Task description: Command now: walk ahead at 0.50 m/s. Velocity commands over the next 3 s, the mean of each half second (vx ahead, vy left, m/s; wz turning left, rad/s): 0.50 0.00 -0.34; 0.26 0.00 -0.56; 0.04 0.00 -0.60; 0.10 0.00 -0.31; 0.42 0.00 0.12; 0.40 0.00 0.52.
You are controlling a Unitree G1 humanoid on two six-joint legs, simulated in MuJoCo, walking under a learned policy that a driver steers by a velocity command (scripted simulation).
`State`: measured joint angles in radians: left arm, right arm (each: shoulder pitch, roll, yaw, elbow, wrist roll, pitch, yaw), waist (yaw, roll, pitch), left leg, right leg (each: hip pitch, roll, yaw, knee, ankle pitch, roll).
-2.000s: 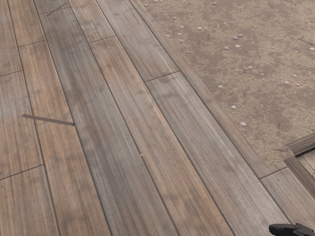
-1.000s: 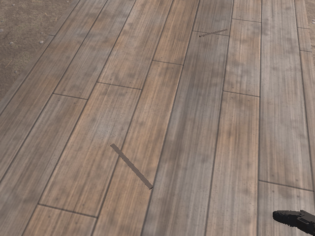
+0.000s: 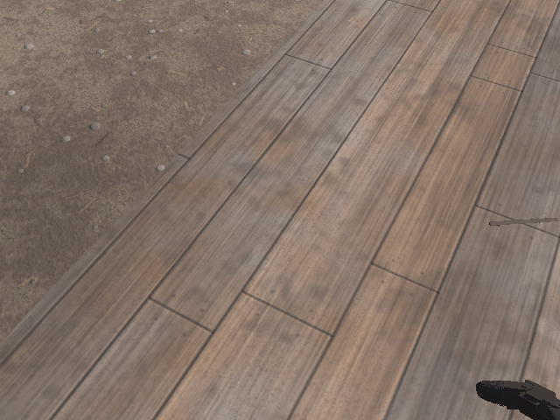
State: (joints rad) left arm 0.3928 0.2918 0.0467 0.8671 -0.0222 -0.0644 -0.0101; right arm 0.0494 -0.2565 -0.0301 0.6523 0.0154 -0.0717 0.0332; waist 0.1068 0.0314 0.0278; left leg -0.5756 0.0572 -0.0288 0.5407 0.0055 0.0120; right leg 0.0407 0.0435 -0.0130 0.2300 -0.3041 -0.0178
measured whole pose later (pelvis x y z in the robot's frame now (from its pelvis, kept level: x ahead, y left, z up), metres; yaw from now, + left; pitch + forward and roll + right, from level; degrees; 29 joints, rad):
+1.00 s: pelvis +0.47 -0.06 +0.00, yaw -31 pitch +3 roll +0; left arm 0.21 0.32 0.08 0.68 -0.01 0.03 0.02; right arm 0.07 -0.30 -0.05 0.73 0.00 -0.03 -0.02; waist 0.04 0.02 0.05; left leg -0.55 0.01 -0.12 0.71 -0.20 -0.10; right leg -0.28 0.12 0.15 0.48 -0.23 -0.06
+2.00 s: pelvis +0.53 -0.10 +0.00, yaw -57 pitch +1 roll +0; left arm 0.22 0.27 0.04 0.71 -0.01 0.00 0.01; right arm 0.23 -0.28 -0.06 0.80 0.01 -0.06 0.01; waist 0.00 -0.03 -0.02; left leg -0.20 -0.01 0.02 0.51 -0.32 0.03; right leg -0.30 0.06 0.08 0.70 -0.44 -0.04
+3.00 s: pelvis +0.80 -0.46 -0.02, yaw -34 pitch +2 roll -1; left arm 0.19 0.31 0.05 0.77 -0.01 -0.06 0.01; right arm 0.14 -0.31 -0.07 0.62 0.01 -0.03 0.03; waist 0.01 0.00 0.10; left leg -0.47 -0.07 0.02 0.56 -0.12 0.08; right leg -0.39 -0.02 0.02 1.27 -0.51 0.05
